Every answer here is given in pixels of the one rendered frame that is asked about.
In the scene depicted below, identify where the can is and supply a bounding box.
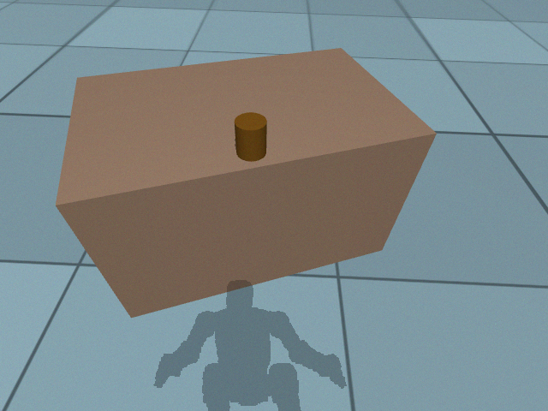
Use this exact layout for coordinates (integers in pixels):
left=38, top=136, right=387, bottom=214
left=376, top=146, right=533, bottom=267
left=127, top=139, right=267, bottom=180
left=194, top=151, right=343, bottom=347
left=235, top=112, right=267, bottom=162

